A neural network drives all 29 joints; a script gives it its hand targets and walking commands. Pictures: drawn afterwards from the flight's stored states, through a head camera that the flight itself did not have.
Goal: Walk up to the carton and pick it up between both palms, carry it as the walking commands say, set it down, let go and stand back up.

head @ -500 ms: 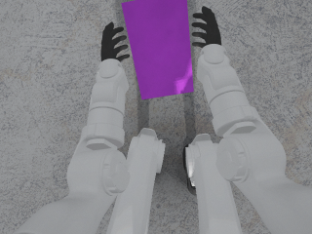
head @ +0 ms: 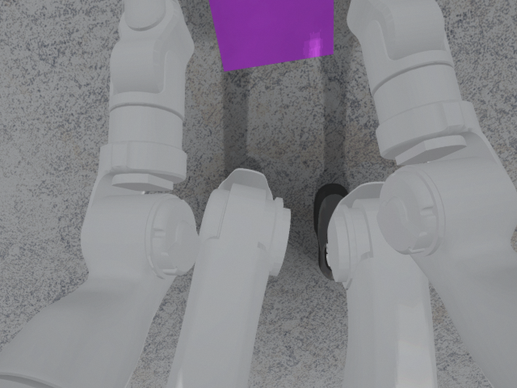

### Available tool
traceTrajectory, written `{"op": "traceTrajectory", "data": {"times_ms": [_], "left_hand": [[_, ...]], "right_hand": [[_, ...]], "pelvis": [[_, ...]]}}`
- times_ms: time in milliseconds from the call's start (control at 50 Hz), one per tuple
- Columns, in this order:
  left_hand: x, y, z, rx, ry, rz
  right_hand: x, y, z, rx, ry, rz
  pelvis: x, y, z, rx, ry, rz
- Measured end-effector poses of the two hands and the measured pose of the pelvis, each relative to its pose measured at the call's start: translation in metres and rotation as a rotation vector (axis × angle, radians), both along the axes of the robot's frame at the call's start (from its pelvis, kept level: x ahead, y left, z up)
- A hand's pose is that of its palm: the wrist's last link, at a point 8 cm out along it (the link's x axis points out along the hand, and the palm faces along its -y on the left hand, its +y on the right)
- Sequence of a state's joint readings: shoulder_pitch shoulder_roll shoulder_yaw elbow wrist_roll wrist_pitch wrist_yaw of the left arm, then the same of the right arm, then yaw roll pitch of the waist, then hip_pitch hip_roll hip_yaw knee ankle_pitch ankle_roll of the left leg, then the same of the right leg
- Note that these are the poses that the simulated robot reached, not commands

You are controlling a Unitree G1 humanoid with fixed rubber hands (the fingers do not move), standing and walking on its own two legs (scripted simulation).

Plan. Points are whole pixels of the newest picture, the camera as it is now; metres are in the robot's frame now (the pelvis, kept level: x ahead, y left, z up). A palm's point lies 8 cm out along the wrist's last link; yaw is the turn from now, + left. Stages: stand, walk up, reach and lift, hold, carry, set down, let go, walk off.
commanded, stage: set down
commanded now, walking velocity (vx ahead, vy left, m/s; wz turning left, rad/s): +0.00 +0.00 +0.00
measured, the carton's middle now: out of the picture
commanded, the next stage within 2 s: none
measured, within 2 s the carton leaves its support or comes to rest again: neither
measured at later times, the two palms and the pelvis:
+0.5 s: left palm out of the picture +0.54 +0.19 -0.16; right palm out of the picture +0.58 -0.05 -0.16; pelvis +0.03 -0.01 -0.01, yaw +0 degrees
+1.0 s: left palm out of the picture +0.55 +0.19 -0.17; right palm out of the picture +0.59 -0.05 -0.17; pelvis +0.04 +0.00 -0.01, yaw +0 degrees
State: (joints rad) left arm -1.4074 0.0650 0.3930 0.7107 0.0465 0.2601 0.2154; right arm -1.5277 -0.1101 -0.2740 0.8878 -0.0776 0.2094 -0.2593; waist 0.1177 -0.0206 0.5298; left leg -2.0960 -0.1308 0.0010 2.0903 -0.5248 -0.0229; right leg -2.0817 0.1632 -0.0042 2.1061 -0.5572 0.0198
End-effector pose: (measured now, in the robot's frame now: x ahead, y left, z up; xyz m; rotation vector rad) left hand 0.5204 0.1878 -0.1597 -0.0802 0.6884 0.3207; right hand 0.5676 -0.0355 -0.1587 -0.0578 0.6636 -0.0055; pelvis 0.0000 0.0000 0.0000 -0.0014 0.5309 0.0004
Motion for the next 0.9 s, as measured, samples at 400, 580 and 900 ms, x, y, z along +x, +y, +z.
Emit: {"op": "traceTrajectory", "data": {"times_ms": [400, 580, 900], "left_hand": [[0.018, -0.003, -0.003, 0.014, 0.075, -0.09], [0.024, -0.003, -0.004, 0.027, 0.081, -0.105], [0.025, 0.0, -0.008, 0.011, 0.069, -0.105]], "right_hand": [[0.009, -0.015, -0.004, -0.007, 0.083, 0.116], [0.015, -0.016, -0.009, 0.024, 0.084, 0.096], [0.018, -0.014, -0.012, 0.023, 0.072, 0.102]], "pelvis": [[0.023, -0.002, -0.017, 0.02, 0.135, -0.017], [0.031, -0.006, -0.012, 0.021, 0.178, -0.013], [0.036, -0.003, -0.01, 0.02, 0.2, -0.013]]}}
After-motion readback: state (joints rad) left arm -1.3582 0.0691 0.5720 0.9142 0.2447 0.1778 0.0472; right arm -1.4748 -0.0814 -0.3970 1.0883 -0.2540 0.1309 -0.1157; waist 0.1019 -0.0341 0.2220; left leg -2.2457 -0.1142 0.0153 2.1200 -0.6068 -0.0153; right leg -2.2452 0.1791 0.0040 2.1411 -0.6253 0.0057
